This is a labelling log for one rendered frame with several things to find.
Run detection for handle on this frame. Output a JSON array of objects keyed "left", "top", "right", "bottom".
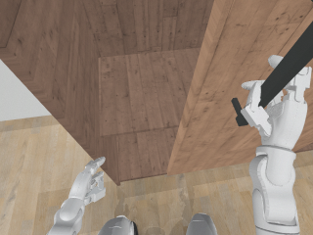
[{"left": 231, "top": 0, "right": 313, "bottom": 126}]

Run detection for right robot hand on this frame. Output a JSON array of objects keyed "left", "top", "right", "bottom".
[{"left": 241, "top": 55, "right": 312, "bottom": 150}]

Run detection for robot right thigh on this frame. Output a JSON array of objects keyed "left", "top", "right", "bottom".
[{"left": 186, "top": 213, "right": 218, "bottom": 235}]

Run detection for robot right forearm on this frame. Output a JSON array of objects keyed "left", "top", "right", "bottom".
[{"left": 248, "top": 145, "right": 300, "bottom": 235}]

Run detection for robot left thigh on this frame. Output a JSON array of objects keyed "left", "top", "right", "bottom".
[{"left": 97, "top": 216, "right": 134, "bottom": 235}]

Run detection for robot thigh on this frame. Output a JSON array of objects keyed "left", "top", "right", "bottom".
[
  {"left": 97, "top": 216, "right": 134, "bottom": 235},
  {"left": 186, "top": 213, "right": 218, "bottom": 235}
]

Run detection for robot left forearm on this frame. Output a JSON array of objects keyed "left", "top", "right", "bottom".
[{"left": 46, "top": 198, "right": 85, "bottom": 235}]

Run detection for left robot hand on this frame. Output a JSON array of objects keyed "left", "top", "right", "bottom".
[{"left": 68, "top": 157, "right": 106, "bottom": 206}]

